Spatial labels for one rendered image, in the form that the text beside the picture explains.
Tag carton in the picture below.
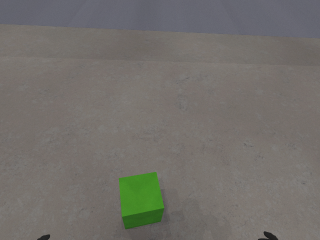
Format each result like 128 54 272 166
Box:
119 172 164 229

